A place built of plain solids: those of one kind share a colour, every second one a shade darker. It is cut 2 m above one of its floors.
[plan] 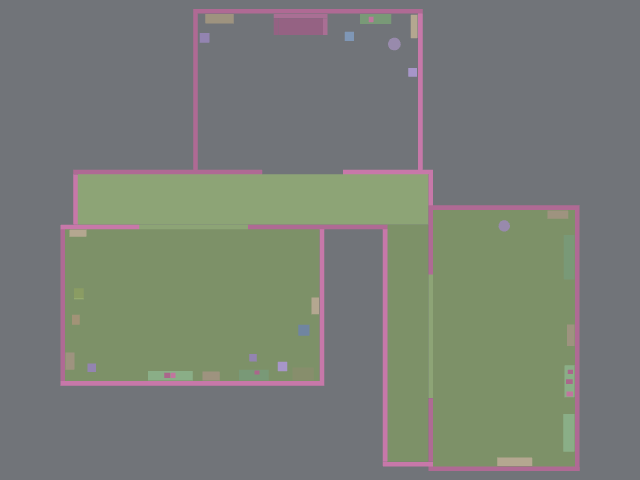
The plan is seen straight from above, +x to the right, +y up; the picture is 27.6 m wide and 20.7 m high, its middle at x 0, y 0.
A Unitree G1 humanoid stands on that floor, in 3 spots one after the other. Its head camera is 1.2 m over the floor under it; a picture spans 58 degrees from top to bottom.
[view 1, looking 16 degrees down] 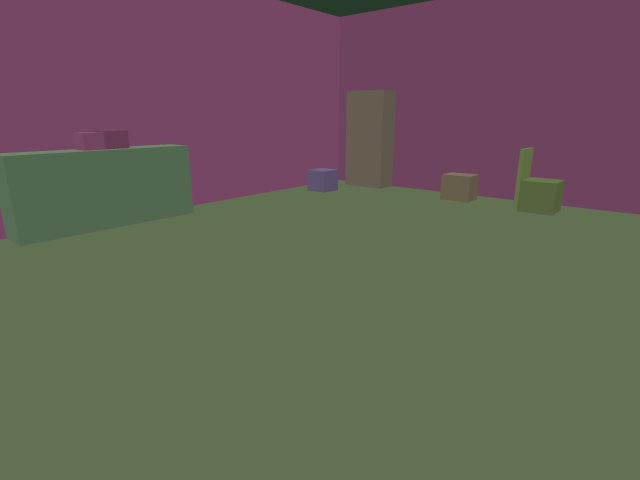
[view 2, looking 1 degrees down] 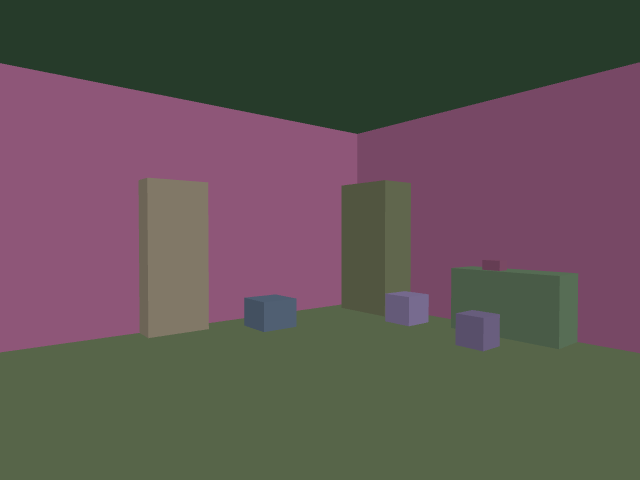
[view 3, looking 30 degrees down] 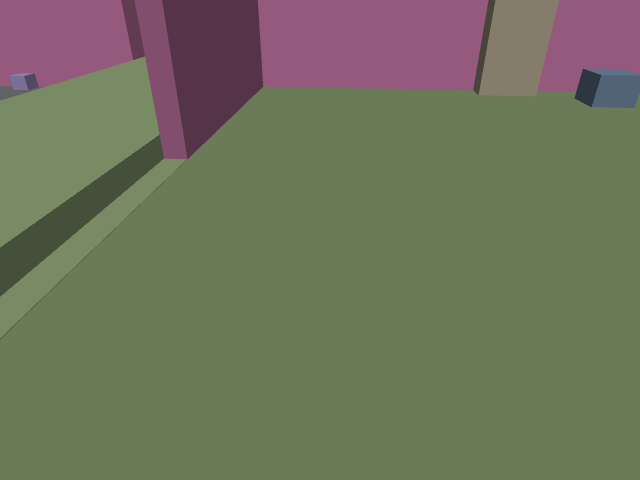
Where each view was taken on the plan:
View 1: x -4.30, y -0.91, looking -140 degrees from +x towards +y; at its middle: floor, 4.35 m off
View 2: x -5.38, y -0.91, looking -39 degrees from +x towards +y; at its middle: wall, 6.91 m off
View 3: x -6.40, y -0.91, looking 5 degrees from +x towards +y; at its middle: floor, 2.40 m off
